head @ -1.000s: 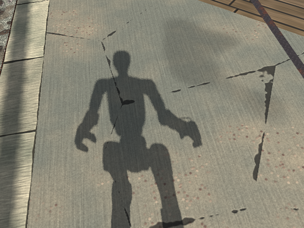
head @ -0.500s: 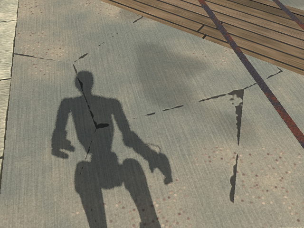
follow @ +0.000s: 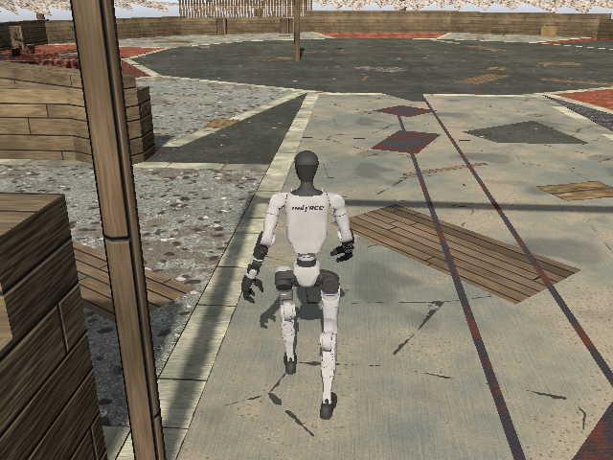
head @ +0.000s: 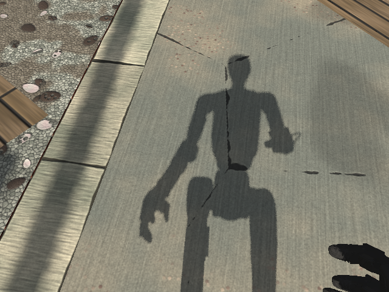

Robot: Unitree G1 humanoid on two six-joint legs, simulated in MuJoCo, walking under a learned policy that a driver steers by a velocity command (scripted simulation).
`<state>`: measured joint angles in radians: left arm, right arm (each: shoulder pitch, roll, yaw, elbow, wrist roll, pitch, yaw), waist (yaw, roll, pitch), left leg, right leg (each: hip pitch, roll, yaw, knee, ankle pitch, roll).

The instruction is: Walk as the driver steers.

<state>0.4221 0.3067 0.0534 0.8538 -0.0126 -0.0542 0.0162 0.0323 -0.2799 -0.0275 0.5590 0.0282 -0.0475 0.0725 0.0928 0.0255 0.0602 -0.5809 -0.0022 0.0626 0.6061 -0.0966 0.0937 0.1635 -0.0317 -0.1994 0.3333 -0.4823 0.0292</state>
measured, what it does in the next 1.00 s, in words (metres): walks ahead, turning right: left foot, then right foot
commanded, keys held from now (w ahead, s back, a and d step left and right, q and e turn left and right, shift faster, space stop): w+q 0.08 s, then w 0.08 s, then w+e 0.44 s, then e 0.40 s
